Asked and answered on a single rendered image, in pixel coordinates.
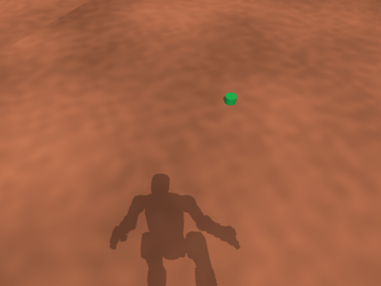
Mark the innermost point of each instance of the tin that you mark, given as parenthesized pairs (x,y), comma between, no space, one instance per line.
(230,98)

